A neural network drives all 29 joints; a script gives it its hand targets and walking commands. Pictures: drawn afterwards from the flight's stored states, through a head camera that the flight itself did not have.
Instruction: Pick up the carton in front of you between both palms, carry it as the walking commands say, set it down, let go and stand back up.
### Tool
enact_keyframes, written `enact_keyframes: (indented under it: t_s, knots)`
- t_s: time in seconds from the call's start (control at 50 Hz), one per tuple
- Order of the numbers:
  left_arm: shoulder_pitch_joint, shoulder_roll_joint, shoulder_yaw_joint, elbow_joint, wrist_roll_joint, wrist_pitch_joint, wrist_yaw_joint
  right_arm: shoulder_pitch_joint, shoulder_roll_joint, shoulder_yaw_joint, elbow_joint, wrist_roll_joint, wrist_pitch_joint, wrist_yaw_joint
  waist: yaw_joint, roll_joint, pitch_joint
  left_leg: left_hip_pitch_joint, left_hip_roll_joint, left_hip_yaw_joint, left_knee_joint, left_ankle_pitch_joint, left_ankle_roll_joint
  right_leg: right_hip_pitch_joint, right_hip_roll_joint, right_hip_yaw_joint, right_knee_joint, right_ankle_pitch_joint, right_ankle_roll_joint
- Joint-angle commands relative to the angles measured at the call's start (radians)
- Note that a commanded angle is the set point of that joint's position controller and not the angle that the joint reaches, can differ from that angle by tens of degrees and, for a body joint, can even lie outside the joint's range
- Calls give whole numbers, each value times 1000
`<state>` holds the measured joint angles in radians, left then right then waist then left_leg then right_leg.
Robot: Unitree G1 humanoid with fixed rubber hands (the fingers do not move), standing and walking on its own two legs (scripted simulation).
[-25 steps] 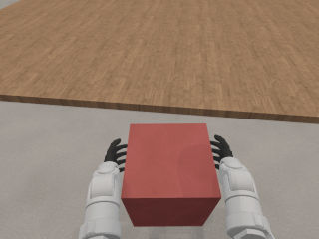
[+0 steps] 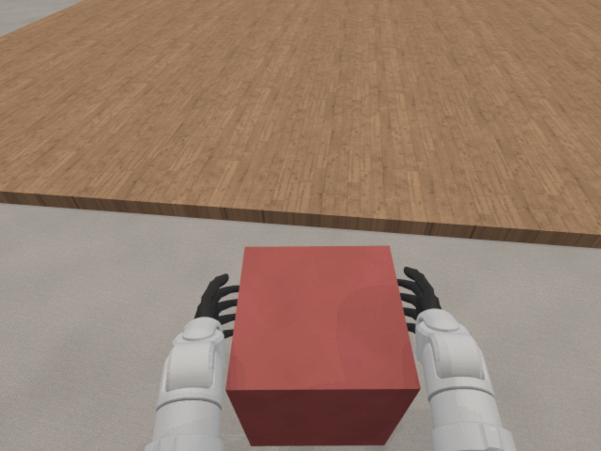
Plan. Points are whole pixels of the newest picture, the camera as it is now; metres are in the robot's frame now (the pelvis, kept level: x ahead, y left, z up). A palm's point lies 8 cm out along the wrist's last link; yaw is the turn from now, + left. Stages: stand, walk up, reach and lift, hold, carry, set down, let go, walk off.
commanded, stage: reach and lift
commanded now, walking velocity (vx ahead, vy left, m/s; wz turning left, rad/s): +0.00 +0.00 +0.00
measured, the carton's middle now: (317, 350) +0.29 +0.00 -0.04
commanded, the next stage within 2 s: hold in 0.10 s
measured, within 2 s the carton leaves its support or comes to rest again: neither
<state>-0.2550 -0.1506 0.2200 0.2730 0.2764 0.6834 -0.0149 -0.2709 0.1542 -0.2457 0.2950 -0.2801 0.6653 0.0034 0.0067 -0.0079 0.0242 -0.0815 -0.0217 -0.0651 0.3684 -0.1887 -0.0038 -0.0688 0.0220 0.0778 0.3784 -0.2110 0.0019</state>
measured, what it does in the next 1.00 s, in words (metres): stands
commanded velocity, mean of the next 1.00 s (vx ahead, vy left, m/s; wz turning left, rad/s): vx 0.00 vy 0.00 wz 0.00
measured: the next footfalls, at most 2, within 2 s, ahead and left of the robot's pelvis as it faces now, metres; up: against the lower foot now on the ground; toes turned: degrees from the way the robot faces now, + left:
left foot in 1.72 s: +0.23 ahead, +0.09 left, +0.00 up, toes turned +9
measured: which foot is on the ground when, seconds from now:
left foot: down 0.00-1.00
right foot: down 0.00-1.00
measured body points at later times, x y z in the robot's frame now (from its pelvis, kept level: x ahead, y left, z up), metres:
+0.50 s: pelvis -0.01 +0.00 +0.00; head -0.06 +0.00 +0.45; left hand +0.28 +0.15 +0.04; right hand +0.29 -0.15 +0.04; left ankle +0.01 +0.12 -0.75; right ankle +0.00 -0.12 -0.75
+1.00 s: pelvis -0.01 +0.00 +0.00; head -0.05 +0.00 +0.45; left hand +0.29 +0.15 +0.04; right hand +0.29 -0.15 +0.04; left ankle +0.01 +0.12 -0.75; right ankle +0.00 -0.12 -0.75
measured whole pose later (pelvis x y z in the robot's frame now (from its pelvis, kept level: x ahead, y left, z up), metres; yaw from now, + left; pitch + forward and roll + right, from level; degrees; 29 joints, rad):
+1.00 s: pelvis -0.01 +0.00 +0.00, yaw +0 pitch -8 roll +0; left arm -0.26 -0.15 0.21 0.21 0.27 0.77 -0.02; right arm -0.27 0.15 -0.24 0.23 -0.28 0.75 0.01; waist 0.00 -0.01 0.04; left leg -0.04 -0.02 -0.06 0.36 -0.18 0.00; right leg -0.03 0.02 0.08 0.37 -0.20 0.00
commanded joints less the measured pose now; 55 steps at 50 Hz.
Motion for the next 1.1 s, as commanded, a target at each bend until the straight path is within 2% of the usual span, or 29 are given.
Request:
enact_keyframes:
  t_s: [0.0, 0.08, 0.18, 0.24, 0.32, 0.56, 0.7, 1.08]
  knots:
    - [-455, -920, -514, -58, -231, -32, -214, -429, 930, 523, -34, 233, -16, 232, 1, 4, -255, 111, -70, -10, -25, 239, -2, 19, 68, 6, -47, 235, 3]
    - [-461, -915, -523, -73, -237, -22, -214, -433, 930, 531, -48, 238, -6, 229, -1, 3, -251, 112, -70, -8, -28, 224, -1, 21, 67, 5, -51, 224, 4]
    - [-435, -912, -594, -169, -282, 14, -207, -400, 926, 593, -143, 273, 32, 219, -9, 4, -288, 151, -70, -13, -41, 288, -6, 67, 66, 8, -62, 294, 8]
    - [-409, -873, -556, -153, -260, 44, -199, -373, 886, 558, -129, 255, 63, 213, -6, 3, -205, 124, -69, -8, -60, 207, -4, 45, 64, 7, -81, 211, 6]
    - [-445, -866, -523, -118, -239, 53, -204, -421, 876, 533, -99, 244, 70, 223, -2, 2, -145, 94, -64, -3, -67, 87, 4, 3, 59, 0, -87, 93, -3]
    - [-554, -911, -521, -70, -240, 40, -214, -533, 904, 529, -52, 242, 54, 238, -6, 5, -186, 93, -59, -1, -48, 24, 3, -15, 56, -5, -70, 29, -9]
    - [-548, -915, -517, -63, -237, 41, -214, -528, 902, 523, -49, 237, 54, 239, -6, 7, -198, 105, -59, -2, -50, 62, -1, -2, 59, -7, -69, 64, -8]
    - [-450, -889, -541, -141, -256, 51, -204, -426, 890, 548, -123, 255, 66, 225, -3, 3, -212, 130, -65, -6, -51, 190, -2, 40, 63, 2, -71, 188, 1]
